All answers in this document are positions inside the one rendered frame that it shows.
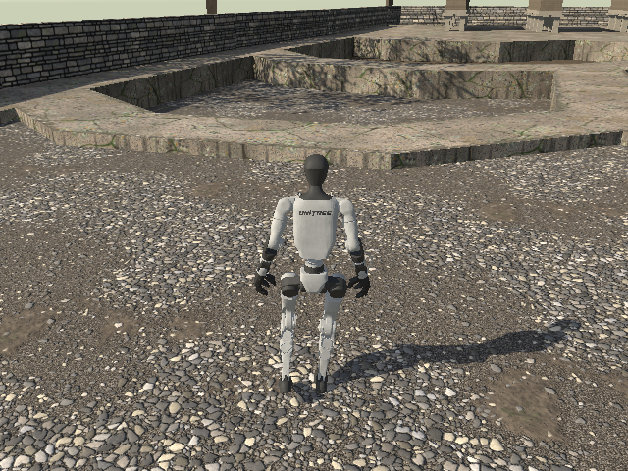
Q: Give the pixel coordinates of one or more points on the robot left upper arm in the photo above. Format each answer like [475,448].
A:
[285,205]

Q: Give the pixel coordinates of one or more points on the right robot forearm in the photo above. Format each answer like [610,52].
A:
[359,262]

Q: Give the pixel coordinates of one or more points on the left robot forearm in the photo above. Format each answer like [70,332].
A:
[266,259]

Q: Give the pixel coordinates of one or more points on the right robot foot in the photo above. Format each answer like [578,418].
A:
[321,386]

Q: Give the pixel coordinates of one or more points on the robot left hand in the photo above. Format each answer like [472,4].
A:
[259,280]

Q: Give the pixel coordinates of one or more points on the robot right shin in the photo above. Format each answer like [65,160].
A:
[326,345]

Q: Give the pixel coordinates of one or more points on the robot right hand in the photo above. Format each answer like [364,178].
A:
[365,283]

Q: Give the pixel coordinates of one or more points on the robot right upper arm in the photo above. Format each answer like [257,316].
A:
[345,207]

